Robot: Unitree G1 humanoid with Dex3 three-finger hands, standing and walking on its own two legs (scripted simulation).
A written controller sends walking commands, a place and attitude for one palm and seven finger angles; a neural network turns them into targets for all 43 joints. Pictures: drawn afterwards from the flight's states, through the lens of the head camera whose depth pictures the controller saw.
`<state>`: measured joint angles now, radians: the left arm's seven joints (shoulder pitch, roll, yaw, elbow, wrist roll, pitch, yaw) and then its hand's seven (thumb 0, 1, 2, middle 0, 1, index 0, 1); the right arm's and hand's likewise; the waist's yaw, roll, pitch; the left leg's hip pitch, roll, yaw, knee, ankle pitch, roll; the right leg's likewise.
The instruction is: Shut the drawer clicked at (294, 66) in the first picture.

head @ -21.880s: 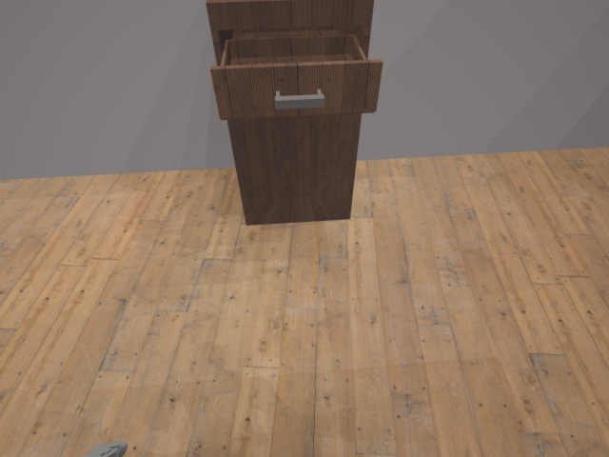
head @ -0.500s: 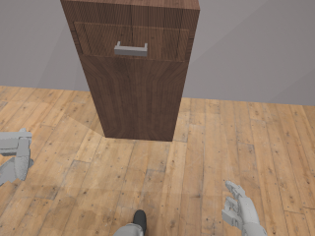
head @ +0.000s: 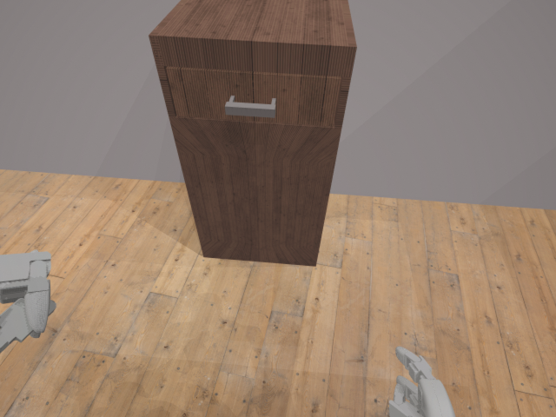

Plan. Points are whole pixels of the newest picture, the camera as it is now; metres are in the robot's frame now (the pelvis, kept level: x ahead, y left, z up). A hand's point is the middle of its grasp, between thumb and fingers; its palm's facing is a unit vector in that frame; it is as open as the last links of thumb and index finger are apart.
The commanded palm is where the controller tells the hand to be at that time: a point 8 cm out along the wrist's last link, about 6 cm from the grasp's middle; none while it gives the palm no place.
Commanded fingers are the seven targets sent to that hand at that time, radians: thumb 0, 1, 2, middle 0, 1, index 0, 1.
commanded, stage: stop stepping back and stand still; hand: left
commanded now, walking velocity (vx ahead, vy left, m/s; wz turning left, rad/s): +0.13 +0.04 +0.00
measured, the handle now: (251, 105) +0.84 +0.10 +0.01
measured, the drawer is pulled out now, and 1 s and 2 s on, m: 0.00 0.00 0.00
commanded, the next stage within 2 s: let the arm hang, fingers relaxed in 0.26 s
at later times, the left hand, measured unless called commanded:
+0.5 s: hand (114, 361) +0.20 +0.24 -0.02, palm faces +0.12 -0.90 -0.43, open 3.1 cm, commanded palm none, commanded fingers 0.00 0.90 0.90 -1.08 -1.25 -1.08 -1.25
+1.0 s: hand out of the picture -0.09 +0.19 -0.17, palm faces +0.10 -0.97 -0.23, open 6.0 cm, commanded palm none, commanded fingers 0.00 0.90 0.90 -0.20 -0.30 -0.20 -0.30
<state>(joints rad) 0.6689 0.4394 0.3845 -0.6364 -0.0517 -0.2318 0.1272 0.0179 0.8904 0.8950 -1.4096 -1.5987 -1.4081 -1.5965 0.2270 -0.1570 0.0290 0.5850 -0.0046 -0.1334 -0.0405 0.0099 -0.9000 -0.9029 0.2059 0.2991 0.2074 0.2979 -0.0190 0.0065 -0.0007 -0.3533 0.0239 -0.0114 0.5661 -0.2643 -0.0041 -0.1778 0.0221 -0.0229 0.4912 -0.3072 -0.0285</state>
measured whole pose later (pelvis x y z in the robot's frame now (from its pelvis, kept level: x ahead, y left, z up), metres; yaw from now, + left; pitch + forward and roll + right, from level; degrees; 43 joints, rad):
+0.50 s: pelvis +0.00 +0.01 -0.02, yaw +3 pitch +0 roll -1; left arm 0.32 0.31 0.10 0.18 0.03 -0.02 0.02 0.00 0.90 0.90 -1.35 -1.54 -1.35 -1.54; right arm 0.16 -0.28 -0.04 0.77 -0.01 -0.06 0.01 0.01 -0.90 -0.90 0.20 0.30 0.21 0.30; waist -0.02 0.08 -0.04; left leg -0.39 0.00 -0.01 0.67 -0.30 0.00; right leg -0.26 0.00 -0.05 0.66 -0.40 -0.01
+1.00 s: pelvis -0.02 +0.01 +0.00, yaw +3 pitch -2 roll -1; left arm 0.37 0.17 0.01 1.13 0.01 0.03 0.02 0.01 0.91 0.90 -0.45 -0.59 -0.45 -0.58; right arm 0.30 -0.15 -0.01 1.08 -0.02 0.03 -0.02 0.00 -0.91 -0.90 0.20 0.30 0.20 0.30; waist 0.01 0.04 0.06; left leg -0.29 0.00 -0.02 0.48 -0.16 0.01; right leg -0.16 0.00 -0.06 0.46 -0.27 -0.01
